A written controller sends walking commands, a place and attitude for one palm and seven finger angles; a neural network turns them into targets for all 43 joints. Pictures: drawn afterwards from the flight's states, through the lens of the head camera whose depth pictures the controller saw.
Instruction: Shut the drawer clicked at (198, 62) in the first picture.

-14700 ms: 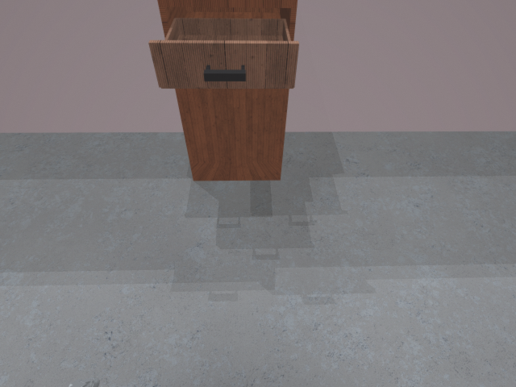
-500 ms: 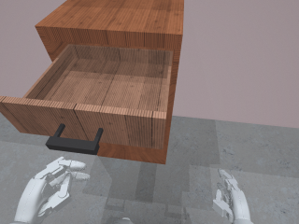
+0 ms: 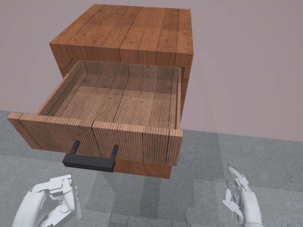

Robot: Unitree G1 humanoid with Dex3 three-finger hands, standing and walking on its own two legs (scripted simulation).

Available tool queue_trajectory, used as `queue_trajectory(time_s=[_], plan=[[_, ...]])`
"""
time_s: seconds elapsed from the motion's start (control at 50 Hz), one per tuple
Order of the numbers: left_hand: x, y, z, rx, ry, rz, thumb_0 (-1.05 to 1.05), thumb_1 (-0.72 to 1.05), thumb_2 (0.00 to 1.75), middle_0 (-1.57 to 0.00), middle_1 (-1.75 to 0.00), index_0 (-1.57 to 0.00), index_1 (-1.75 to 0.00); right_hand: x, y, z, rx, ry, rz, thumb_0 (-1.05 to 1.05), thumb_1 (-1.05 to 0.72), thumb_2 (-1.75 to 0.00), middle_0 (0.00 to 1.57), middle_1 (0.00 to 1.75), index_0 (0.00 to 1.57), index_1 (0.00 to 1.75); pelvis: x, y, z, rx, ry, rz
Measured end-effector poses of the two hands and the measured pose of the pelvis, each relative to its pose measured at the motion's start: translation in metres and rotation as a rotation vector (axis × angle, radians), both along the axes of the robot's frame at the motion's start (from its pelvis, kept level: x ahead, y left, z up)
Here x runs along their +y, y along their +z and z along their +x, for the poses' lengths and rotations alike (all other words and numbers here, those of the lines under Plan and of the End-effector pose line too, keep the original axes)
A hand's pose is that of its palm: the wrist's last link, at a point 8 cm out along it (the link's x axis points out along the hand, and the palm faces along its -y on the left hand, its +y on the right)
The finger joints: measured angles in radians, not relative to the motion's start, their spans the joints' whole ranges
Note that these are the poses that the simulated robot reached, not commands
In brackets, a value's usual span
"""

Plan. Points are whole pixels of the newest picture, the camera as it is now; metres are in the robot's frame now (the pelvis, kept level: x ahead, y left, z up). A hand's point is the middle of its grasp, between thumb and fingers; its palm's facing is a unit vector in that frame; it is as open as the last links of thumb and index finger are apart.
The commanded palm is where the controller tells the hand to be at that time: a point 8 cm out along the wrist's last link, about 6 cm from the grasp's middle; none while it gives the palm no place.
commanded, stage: raise the hand and make a fist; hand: left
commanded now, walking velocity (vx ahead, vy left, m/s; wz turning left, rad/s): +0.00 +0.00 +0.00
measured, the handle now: (92, 154) +0.27 +0.19 +0.07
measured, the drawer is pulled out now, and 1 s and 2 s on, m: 0.29 0.29 0.29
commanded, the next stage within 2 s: bring the fist close to the handle in 0.74 s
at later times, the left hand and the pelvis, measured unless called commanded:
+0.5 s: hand (64, 207) +0.12 +0.16 +0.16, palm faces +0.01 -0.99 -0.14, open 3.2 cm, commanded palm +0.06 +0.21 +0.17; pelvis +0.00 -0.01 +0.02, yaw +0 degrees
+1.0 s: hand (75, 205) +0.13 +0.15 +0.15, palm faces +0.03 -0.99 -0.12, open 3.2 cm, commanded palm +0.08 +0.20 +0.15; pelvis +0.00 -0.03 +0.02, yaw +0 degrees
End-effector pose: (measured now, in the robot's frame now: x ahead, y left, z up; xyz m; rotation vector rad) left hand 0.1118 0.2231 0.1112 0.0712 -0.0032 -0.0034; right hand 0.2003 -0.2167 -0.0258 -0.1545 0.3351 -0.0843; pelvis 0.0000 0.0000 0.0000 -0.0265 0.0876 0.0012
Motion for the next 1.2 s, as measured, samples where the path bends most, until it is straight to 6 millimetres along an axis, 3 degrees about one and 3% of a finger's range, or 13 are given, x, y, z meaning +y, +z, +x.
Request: queue_trajectory(time_s=[0.12,0.24,0.4,0.56,0.72,0.92,1.2], plan=[[-0.004,0.019,-0.005,-0.027,0.005,0.011,0.01,0.89,0.90,-1.30,-1.49,-1.31,-1.50,0.035,0.012,0.014,-0.056,0.087,0.057,0.01,-0.90,-0.90,0.20,0.30,0.20,0.30,0.005,0.003,0.000,-0.031,0.004,-0.004],[-0.008,0.037,-0.010,-0.040,0.005,0.034,0.01,0.89,0.90,-1.36,-1.56,-1.37,-1.57,0.048,0.015,0.013,-0.062,0.128,0.081,0.01,-0.90,-0.90,0.20,0.30,0.21,0.30,0.005,0.007,-0.001,-0.057,0.006,-0.003],[-0.012,0.056,-0.011,-0.061,0.000,0.064,0.01,0.89,0.90,-1.39,-1.59,-1.40,-1.60,0.028,0.015,-0.001,-0.051,0.098,0.070,0.01,-0.90,-0.90,0.20,0.30,0.21,0.30,-0.003,0.013,-0.002,-0.083,0.006,0.002],[-0.005,0.049,-0.009,-0.002,0.031,0.068,0.01,0.89,0.90,-1.40,-1.60,-1.41,-1.60,-0.006,0.015,-0.010,-0.042,0.029,0.040,0.01,-0.90,-0.90,0.20,0.30,0.21,0.30,-0.016,0.017,-0.002,-0.091,0.001,0.006],[-0.013,0.054,-0.010,-0.037,0.027,0.080,0.01,0.89,0.90,-1.40,-1.60,-1.41,-1.60,-0.027,0.014,-0.013,-0.064,0.008,0.022,0.01,-0.90,-0.90,0.20,0.30,0.20,0.30,-0.025,0.018,-0.001,-0.097,0.002,0.008],[-0.016,0.051,-0.006,-0.020,0.032,0.075,0.01,0.89,0.90,-1.40,-1.60,-1.41,-1.60,-0.025,0.012,-0.007,-0.078,0.018,0.044,0.01,-0.90,-0.90,0.20,0.30,0.20,0.30,-0.030,0.019,0.001,-0.096,0.003,0.013],[-0.022,0.020,0.009,0.023,0.033,0.037,0.01,0.89,0.90,-1.40,-1.60,-1.40,-1.60,-0.021,0.001,-0.005,-0.016,0.034,0.024,0.01,-0.90,-0.90,0.20,0.30,0.21,0.30,-0.028,0.013,0.001,-0.059,0.008,0.019]])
